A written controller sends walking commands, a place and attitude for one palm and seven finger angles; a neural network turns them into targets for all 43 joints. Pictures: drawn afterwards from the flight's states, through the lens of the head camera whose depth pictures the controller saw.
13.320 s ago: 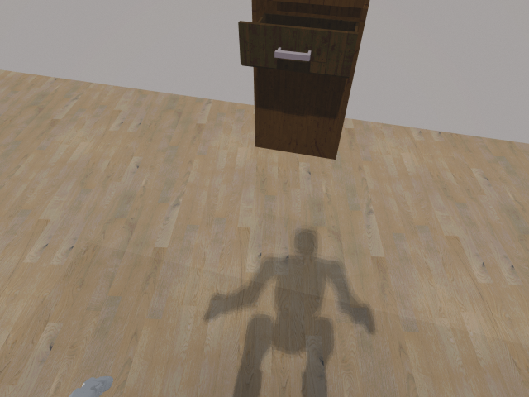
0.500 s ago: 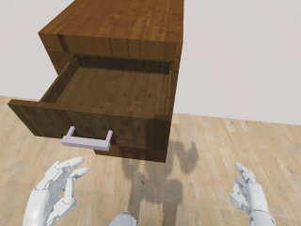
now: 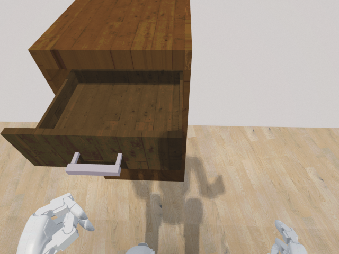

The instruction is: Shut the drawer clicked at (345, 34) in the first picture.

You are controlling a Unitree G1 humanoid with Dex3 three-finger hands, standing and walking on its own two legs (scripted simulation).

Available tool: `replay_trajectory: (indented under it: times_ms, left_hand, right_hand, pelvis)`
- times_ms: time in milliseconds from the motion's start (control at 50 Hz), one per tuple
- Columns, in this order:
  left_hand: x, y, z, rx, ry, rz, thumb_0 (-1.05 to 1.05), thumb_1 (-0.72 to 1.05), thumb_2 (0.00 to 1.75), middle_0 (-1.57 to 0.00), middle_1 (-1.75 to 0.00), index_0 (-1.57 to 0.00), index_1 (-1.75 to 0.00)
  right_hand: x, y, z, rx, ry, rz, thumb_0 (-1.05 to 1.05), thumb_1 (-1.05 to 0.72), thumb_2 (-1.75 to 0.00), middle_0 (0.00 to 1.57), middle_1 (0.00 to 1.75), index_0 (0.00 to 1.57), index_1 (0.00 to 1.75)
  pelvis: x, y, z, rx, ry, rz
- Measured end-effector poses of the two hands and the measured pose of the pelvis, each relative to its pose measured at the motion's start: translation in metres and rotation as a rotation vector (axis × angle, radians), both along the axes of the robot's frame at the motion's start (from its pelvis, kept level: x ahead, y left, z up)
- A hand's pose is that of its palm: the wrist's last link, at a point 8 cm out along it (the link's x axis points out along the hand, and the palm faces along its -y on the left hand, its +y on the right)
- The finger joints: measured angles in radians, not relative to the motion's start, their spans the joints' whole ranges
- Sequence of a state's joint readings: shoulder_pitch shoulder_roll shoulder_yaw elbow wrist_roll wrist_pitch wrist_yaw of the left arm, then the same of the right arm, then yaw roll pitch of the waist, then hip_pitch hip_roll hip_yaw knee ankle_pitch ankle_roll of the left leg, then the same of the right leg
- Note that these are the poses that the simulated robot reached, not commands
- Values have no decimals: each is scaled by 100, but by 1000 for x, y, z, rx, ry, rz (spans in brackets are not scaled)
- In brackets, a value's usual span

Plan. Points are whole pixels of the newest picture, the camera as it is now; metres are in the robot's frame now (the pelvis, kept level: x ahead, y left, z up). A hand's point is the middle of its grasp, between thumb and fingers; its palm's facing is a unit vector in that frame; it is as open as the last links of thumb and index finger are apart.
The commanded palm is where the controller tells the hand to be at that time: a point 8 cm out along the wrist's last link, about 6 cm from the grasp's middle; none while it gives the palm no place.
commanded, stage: raise the hand and make a fist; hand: left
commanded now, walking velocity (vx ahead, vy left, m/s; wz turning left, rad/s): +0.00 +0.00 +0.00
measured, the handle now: (95, 163) +0.34 +0.21 +0.01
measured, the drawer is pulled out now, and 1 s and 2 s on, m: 0.27 0.27 0.27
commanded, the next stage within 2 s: bring the fist close to the handle in 0.92 s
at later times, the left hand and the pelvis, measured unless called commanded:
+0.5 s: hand (64, 231) +0.15 +0.18 +0.11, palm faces -0.02 -1.00 +0.06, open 3.3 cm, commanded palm +0.11 +0.23 +0.11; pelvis +0.00 +0.07 +0.00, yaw +1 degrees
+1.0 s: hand (81, 233) +0.15 +0.16 +0.10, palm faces -0.03 -1.00 -0.01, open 3.3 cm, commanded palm +0.12 +0.22 +0.11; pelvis -0.01 +0.05 +0.00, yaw +0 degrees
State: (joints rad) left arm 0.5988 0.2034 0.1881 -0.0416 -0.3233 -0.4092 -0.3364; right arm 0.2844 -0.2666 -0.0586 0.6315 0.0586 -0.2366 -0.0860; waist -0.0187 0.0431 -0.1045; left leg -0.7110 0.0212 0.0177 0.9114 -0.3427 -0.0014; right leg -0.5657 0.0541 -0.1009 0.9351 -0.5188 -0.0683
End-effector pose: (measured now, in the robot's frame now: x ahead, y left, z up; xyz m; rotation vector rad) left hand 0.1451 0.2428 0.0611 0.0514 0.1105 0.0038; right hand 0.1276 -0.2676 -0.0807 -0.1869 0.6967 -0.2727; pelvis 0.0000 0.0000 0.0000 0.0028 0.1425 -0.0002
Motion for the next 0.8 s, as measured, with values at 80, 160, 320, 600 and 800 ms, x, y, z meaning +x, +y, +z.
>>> replay_trajectory:
  times_ms: [80, 160, 320, 600, 800]
  left_hand:
    - [-2, 2, 10, -15, -64, 8, 2, 90, 90, -109, -126, -109, -126]
    - [1, 0, 17, -44, -105, -5, 2, 90, 90, -117, -135, -117, -135]
    - [-1, -1, 26, -73, -80, -27, 2, 90, 90, -131, -151, -132, -151]
    - [-14, -12, 49, -87, -108, -52, 2, 90, 90, -139, -159, -139, -159]
    - [-13, -10, 47, -76, -114, -3, 2, 90, 90, -140, -160, -140, -160]
  right_hand:
    - [18, 13, 13, -19, -62, 31, 2, -90, -90, 20, 29, 19, 30]
    - [42, 38, 25, -5, -138, 81, 2, -90, -90, 20, 29, 19, 30]
    - [78, 98, 49, 62, -245, 184, 2, -90, -90, 20, 30, 20, 30]
    - [68, 142, 45, 102, -209, 270, 2, -90, -90, 20, 30, 20, 30]
    - [32, 118, 29, 80, -127, 203, 2, -90, -90, 20, 30, 20, 30]
  pelvis:
    - [1, 12, 1, -13, -2, 6]
    - [2, 24, 2, -26, -4, 10]
    - [6, 47, 5, -42, -18, 10]
    - [-3, 73, -1, -58, -41, 8]
    - [-9, 67, -5, -54, -39, 2]
